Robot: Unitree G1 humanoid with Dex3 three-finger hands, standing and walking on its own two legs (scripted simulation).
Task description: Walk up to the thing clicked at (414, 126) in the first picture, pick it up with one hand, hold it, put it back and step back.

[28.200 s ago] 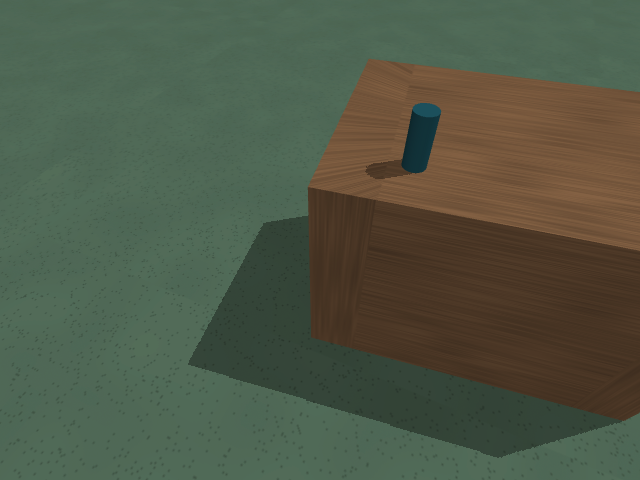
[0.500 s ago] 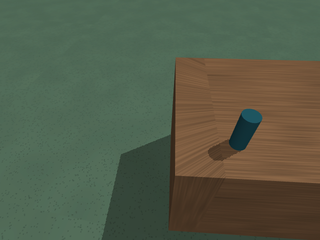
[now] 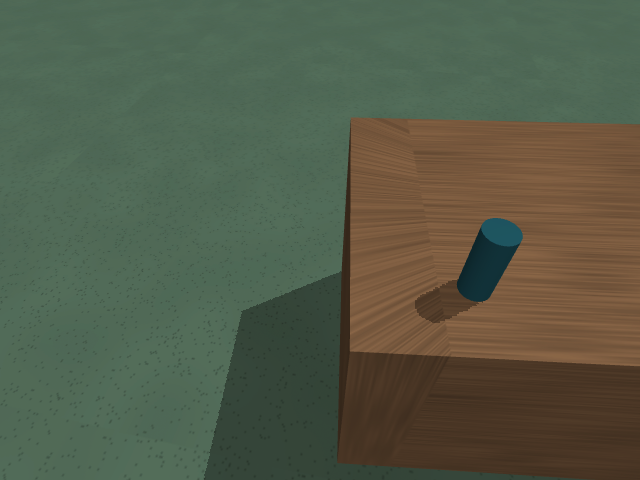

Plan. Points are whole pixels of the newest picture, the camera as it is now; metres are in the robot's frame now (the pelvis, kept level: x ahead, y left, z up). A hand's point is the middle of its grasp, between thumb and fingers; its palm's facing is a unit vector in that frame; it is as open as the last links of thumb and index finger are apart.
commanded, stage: stand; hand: right
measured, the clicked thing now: (486, 262) +0.45 -0.26 -0.01
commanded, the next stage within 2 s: step back in 0.66 s
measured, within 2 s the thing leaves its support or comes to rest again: neither
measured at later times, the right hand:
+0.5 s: hand out of the picture +0.06 -0.25 -0.16, palm faces -0.05 +0.94 -0.34, open 7.4 cm
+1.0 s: hand out of the picture +0.01 -0.24 -0.17, palm faces -0.05 +0.89 -0.45, open 7.4 cm
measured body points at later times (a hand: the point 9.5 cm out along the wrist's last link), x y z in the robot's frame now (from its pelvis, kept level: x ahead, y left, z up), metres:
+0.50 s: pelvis +0.00 +0.00 +0.00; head +0.01 +0.00 +0.45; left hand +0.07 +0.30 -0.13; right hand +0.07 -0.30 -0.14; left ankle -0.03 +0.13 -0.75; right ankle +0.01 -0.12 -0.75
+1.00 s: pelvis -0.06 +0.05 -0.03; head +0.01 +0.06 +0.41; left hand +0.08 +0.36 -0.16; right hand +0.02 -0.29 -0.14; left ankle -0.08 +0.17 -0.75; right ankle +0.01 -0.11 -0.75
